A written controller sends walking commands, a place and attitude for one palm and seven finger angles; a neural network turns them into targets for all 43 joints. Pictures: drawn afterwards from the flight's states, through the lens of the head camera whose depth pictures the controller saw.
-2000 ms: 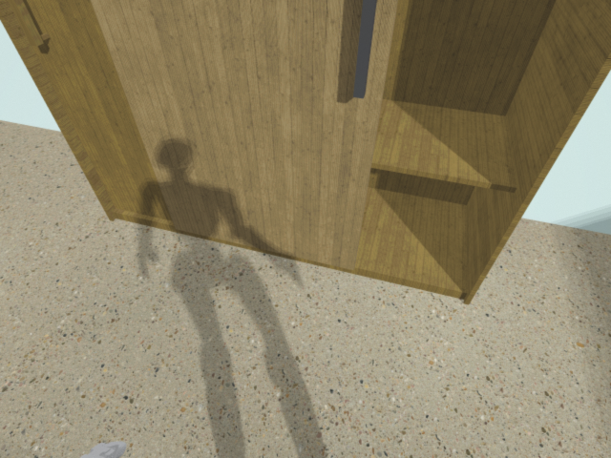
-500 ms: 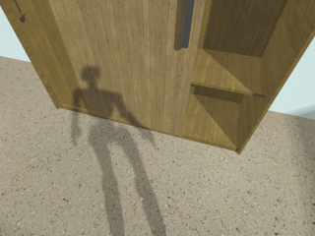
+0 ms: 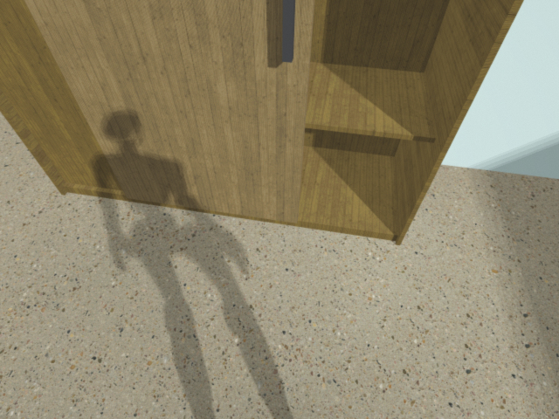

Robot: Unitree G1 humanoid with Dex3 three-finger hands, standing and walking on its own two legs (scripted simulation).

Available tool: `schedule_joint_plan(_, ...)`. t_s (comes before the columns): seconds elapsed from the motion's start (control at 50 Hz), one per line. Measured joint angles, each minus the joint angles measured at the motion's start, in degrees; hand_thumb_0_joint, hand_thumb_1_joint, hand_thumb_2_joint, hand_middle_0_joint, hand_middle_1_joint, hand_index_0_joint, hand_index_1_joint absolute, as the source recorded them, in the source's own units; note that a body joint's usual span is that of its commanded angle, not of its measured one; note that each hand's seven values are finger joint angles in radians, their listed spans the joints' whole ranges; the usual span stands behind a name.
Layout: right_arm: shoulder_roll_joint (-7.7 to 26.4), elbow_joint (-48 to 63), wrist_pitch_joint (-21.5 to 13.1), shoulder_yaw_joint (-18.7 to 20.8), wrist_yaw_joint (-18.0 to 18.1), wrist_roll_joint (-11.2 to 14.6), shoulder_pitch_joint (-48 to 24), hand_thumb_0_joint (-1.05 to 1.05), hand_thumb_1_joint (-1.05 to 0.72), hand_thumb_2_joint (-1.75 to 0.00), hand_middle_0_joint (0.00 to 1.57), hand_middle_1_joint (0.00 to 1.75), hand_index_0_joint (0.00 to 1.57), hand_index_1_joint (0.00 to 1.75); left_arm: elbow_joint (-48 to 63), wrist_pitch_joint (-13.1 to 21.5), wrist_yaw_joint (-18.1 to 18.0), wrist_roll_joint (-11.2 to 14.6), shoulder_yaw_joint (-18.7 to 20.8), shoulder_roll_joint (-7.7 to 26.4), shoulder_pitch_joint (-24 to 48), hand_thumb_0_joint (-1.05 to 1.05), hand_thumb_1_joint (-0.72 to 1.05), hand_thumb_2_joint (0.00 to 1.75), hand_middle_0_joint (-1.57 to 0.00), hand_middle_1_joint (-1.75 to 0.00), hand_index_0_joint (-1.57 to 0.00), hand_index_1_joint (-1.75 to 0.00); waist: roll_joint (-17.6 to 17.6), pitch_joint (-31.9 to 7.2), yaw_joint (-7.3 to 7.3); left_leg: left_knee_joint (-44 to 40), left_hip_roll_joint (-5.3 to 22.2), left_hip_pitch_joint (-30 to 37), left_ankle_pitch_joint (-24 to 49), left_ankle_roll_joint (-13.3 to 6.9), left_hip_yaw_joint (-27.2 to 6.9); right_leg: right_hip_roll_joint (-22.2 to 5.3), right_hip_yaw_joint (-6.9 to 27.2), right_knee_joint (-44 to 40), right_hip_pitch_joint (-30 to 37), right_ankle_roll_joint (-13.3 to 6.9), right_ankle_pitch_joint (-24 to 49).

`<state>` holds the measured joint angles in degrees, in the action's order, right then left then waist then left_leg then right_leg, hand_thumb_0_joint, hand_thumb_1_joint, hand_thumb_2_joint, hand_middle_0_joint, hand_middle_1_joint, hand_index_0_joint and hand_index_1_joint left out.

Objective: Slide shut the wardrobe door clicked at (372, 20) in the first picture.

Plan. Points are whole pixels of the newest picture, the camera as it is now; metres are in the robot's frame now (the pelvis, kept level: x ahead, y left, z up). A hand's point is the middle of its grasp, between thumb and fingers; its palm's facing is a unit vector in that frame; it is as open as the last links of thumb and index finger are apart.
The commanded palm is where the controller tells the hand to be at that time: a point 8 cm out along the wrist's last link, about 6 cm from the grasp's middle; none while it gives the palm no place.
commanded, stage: turn to face it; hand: left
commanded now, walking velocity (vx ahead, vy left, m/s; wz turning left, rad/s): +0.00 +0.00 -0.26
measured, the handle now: out of the picture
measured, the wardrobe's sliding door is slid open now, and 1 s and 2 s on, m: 0.44 0.44 0.44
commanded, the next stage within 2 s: take the last steps up to it in 0.16 s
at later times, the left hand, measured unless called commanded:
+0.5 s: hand out of the picture +0.08 +0.19 -0.17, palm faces -0.09 -0.97 -0.23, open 7.4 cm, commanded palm none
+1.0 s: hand (156, 405) +0.17 +0.22 -0.18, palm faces -0.09 -0.99 -0.13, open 7.4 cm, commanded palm none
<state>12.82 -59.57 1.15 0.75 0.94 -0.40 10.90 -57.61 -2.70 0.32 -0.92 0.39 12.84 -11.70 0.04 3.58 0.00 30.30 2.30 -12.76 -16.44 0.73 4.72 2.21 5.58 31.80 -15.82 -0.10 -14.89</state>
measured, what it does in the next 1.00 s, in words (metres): walks ahead: right foot, then left foot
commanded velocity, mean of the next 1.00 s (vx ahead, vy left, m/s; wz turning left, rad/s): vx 0.23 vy -0.02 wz -0.08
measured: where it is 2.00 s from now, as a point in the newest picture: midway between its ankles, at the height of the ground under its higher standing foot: (298, 352)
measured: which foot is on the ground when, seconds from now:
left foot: down 0.00-0.46, up 0.48-0.80, down 0.82-1.00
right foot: down 0.00-0.20, up 0.22-0.44, down 0.46-0.84, up 0.86-1.00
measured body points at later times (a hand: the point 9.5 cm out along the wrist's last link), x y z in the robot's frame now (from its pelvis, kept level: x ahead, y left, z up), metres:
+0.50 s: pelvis +0.01 +0.00 -0.01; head +0.01 -0.02 +0.44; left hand +0.08 +0.24 -0.15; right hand -0.02 -0.24 -0.17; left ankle +0.00 +0.12 -0.72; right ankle -0.03 -0.10 -0.74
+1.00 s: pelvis +0.18 +0.05 +0.00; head +0.19 +0.08 +0.45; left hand +0.17 +0.28 -0.17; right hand +0.17 -0.19 -0.13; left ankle +0.20 +0.11 -0.73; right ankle +0.09 -0.08 -0.63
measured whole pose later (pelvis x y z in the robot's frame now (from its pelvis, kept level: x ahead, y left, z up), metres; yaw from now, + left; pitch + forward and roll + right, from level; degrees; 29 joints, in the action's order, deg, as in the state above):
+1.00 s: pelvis +0.18 +0.05 +0.00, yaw -9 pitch -1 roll -1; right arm 7.8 -60.0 -4.9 2.1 1.7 -0.8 15.7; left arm -64.7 0.7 0.3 -1.6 3.5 10.4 -20.2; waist 3.1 1.7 -0.3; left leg 28.8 1.6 -13.0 -15.4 -4.1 10.4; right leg -3.9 -2.7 69.1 -24.7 0.0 -18.9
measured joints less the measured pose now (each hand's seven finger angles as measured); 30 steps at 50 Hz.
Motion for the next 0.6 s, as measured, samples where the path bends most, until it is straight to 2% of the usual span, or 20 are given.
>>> schedule_joint_plan(0.12,-0.5,0.03,0.35,0.98,0.27,0.15,2.31,0.01,-0.91,-0.9,0.2,0.3,0.2,0.3,1.19,-0.15,-0.27,-0.05,0.42,-1.66,-0.31,0.0,0.9,0.9,-0.2,-0.3,-0.2,-0.3,-0.4,0.1,1.14,3.66,0.5,-2.75,-1.4,-0.27,0.08,0.53,0.27,1.33,-1.81,0.14,-0.11)
schedule_joint_plan(0.2,-1.16,-0.14,-0.17,1.26,0.45,0.0,3.81,0.01,-0.91,-0.9,0.2,0.3,0.2,0.3,1.69,-0.6,-0.42,0.05,1.14,-1.39,-0.25,0.01,0.9,0.9,-0.2,-0.3,-0.2,-0.3,1.22,-0.41,1.13,3.09,-0.14,-2.75,-1.21,-1.23,1.54,-0.01,1.65,1.77,-2.75,0.7,0.02)
schedule_joint_plan(0.22,-1.3,0.0,-0.41,1.31,0.48,-0.09,4.17,0.01,-0.91,-0.9,0.2,0.3,0.2,0.3,1.74,-0.72,-0.41,0.07,1.4,-1.25,-0.18,0.01,0.9,0.9,-0.2,-0.3,-0.2,-0.3,1.43,-0.52,1.08,2.95,-0.12,-2.72,-1.21,-1.48,2.04,-0.12,1.42,3.69,-3.68,0.55,-1.38)
schedule_joint_plan(0.28,-1.82,0.13,-0.84,1.36,0.71,-0.32,4.64,0.01,-0.91,-0.9,0.2,0.3,0.2,0.3,1.8,-1.05,-0.41,-0.11,2.29,-0.84,-0.17,0.01,0.9,0.9,-0.2,-0.3,-0.2,-0.3,1.3,-0.7,0.88,1.52,0.54,-1.75,-0.72,-1.98,3.64,-0.63,-1.53,16.53,-7.48,1.01,-8.47)
schedule_joint_plan(0.32,-2.09,-0.01,-0.9,1.26,0.67,-0.66,4.79,0.01,-0.91,-0.9,0.2,0.3,0.2,0.3,1.69,-0.91,-0.28,-0.26,2.74,-0.66,-0.59,0.01,0.9,0.9,-0.2,-0.29,-0.2,-0.3,0.83,-1.17,0.74,0.25,1.19,-0.83,-0.29,-1.82,4.54,-1.52,-3.86,19.84,-7.72,1.11,-10.44)
schedule_joint_plan(0.38,-2.17,-0.28,-1.17,1.32,0.33,-1.17,5.09,0.01,-0.91,-0.9,0.2,0.3,0.2,0.3,1.31,-0.49,0.23,-0.46,2.87,-0.79,-1.87,0.01,0.91,0.9,-0.2,-0.29,-0.2,-0.3,-0.29,-2.34,0.68,-0.57,2.44,0.42,-0.54,-1.17,5.98,-3.07,-7.5,14.73,-4.45,1.05,-11.54)
schedule_joint_plan(0.44,-2.04,-0.47,-1.45,1.44,-0.11,-1.17,6.06,0.01,-0.91,-0.9,0.2,0.3,0.2,0.3,0.85,0.67,0.63,-0.57,2.59,-1.12,-3.3,0.01,0.91,0.9,-0.19,-0.29,-0.2,-0.3,-1.26,-3.54,0.92,2.15,3.64,0.28,-2.68,-0.16,6.76,-3.46,-9.52,2.93,1.76,0.46,-8.19)
schedule_joint_plan(0.48,-1.7,-0.97,-1.19,1.56,-0.39,-0.82,6.77,0.01,-0.91,-0.9,0.2,0.3,0.2,0.3,0.12,2.06,0.33,-0.71,2.38,-1.85,-3.72,0.0,0.91,0.9,-0.19,-0.29,-0.2,-0.3,-2.52,-3.81,0.76,8.75,4.59,-1.96,-8.32,0.1,5.16,-2.54,-10.15,0.78,3.16,-0.85,-5.33)
schedule_joint_plan(0.52,-1.45,-1.84,-0.22,1.65,-0.88,-0.93,7.22,0.01,-0.91,-0.9,0.2,0.3,0.2,0.3,-0.37,3.21,-0.17,-0.51,2.0,-2.9,-4.91,0.0,0.91,0.9,-0.19,-0.29,-0.2,-0.3,-3.18,-4.24,0.33,18.15,3.68,-5.78,-11.64,-0.14,1.93,-2.07,-10.97,0.35,4.62,-1.5,-5.36)
schedule_joint_plan(0.56,-1.55,-2.39,0.2,1.71,-1.41,-1.06,7.04,0.01,-0.91,-0.9,0.2,0.3,0.2,0.3,-1.01,4.14,-0.62,-0.43,1.91,-3.64,-7.06,0.0,0.91,0.9,-0.19,-0.29,-0.2,-0.3,-2.43,-4.78,-0.58,24.98,2.84,-9.38,-9.88,-0.23,0.96,-2.11,-10.63,-2.25,6.77,-1.64,-4.97)
schedule_joint_plan(0.6,-1.76,-2.01,-0.01,1.9,-1.78,-1.1,6.35,0.01,-0.91,-0.9,0.2,0.3,0.2,0.3,-2.14,4.53,-0.81,-0.47,1.76,-4.19,-9.25,0.0,0.9,0.9,-0.2,-0.29,-0.2,-0.3,-1.42,-4.89,-0.88,27.61,2.74,-12.41,-6.4,0.04,0.78,-2.29,-10.13,-5.18,8.86,-1.39,-4.15)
